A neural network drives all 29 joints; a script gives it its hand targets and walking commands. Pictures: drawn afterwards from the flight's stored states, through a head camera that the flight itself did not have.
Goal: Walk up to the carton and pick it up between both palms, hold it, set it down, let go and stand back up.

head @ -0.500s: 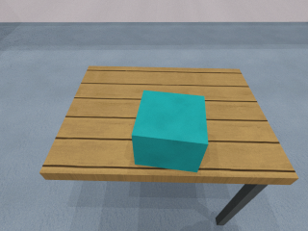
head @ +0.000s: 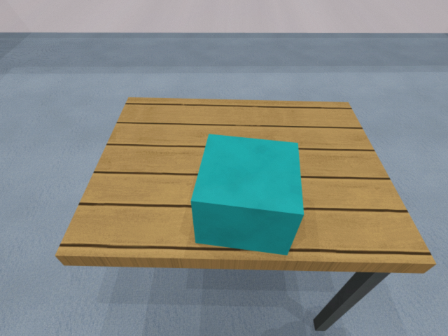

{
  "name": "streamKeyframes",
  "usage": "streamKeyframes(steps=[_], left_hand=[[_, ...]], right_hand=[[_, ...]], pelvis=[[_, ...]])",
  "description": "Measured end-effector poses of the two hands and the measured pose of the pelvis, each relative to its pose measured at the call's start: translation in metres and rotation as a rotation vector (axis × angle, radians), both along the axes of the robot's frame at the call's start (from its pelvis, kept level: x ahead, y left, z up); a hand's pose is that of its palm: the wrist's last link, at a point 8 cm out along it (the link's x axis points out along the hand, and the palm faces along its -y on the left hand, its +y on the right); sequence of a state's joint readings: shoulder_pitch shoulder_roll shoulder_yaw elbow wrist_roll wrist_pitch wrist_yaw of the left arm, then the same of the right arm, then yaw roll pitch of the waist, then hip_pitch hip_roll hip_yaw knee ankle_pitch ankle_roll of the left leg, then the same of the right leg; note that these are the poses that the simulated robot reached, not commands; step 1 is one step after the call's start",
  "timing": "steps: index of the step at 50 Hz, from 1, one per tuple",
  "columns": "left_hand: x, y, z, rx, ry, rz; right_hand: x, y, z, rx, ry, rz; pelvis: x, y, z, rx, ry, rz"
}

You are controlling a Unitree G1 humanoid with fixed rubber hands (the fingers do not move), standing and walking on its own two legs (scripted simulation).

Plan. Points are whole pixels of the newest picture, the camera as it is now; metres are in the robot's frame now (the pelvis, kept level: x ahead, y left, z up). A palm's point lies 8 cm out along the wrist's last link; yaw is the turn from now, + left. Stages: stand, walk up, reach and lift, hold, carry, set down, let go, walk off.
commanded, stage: stand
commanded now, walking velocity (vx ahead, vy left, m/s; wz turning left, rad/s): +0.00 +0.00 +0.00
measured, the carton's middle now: (246, 192) +0.42 -0.05 +0.00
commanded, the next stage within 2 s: none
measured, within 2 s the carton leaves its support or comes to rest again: neither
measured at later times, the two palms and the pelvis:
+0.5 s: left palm out of the picture -0.04 +0.20 -0.15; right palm out of the picture -0.04 -0.21 -0.15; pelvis +0.00 +0.00 +0.00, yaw +0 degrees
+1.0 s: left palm out of the picture -0.03 +0.21 -0.15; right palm out of the picture -0.04 -0.21 -0.15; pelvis +0.00 +0.00 +0.00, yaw +0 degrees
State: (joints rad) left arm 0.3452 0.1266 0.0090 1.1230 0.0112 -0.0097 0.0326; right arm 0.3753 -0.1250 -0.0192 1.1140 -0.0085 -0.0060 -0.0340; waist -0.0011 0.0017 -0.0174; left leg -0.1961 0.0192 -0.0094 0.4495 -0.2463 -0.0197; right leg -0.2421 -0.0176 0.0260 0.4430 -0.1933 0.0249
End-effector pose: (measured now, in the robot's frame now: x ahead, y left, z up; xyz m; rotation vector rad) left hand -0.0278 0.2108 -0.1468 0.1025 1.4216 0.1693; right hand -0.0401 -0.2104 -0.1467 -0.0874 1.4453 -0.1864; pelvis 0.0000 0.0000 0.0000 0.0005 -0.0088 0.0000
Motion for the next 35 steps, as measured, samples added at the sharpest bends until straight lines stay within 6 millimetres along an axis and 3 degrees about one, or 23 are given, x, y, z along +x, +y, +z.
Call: streamKeyframes(steps=[26, 35], left_hand=[[-0.016, -0.012, -0.001, -0.017, 0.052, 0.009], [-0.002, -0.004, -0.002, -0.010, 0.021, 0.003]], right_hand=[[-0.006, -0.004, -0.001, 0.002, 0.026, 0.002], [-0.021, -0.007, 0.003, -0.019, 0.057, -0.013]], pelvis=[[-0.002, -0.003, 0.000, -0.002, -0.009, 0.003], [-0.002, -0.002, 0.000, -0.004, -0.011, -0.001]])
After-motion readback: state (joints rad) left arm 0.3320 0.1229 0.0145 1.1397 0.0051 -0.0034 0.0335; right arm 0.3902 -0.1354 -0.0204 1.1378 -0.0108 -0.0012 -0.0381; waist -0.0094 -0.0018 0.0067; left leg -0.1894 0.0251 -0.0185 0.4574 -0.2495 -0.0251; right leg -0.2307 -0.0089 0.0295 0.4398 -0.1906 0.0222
